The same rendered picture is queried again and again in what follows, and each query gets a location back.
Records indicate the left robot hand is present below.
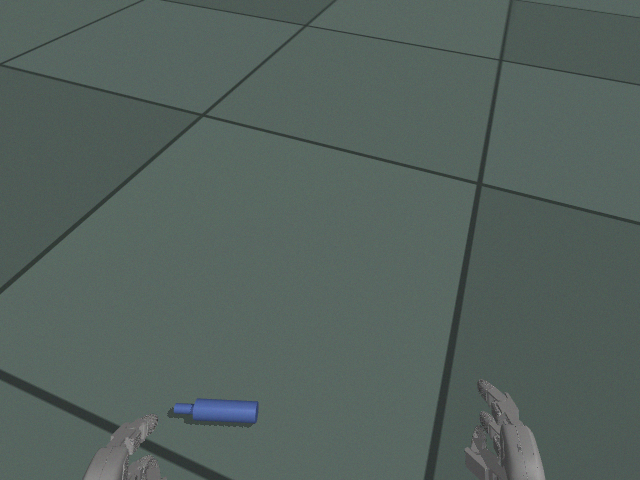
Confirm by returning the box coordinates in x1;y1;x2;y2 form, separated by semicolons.
82;414;167;480

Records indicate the right robot hand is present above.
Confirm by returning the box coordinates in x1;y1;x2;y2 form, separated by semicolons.
465;379;545;480

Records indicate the bottle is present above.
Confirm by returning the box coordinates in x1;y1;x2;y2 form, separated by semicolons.
174;398;259;423

